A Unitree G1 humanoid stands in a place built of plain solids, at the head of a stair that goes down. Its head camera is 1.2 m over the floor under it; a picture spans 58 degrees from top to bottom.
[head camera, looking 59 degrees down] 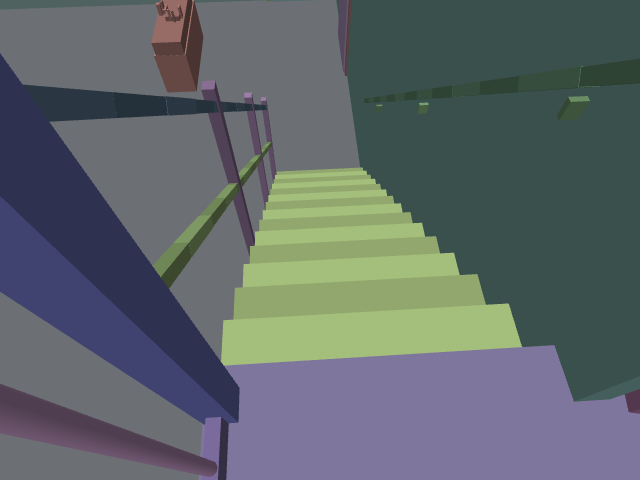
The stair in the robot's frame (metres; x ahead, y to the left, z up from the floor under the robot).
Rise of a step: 0.18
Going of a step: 0.20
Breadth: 0.97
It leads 4 degrees to the left of straight ahead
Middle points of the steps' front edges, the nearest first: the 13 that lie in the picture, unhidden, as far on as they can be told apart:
0.34 -0.17 0.00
0.55 -0.16 -0.18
0.75 -0.15 -0.36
0.95 -0.14 -0.55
1.15 -0.12 -0.73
1.36 -0.11 -0.91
1.56 -0.10 -1.10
1.76 -0.09 -1.28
1.97 -0.07 -1.46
2.17 -0.06 -1.65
2.37 -0.05 -1.83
2.58 -0.03 -2.01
2.78 -0.02 -2.19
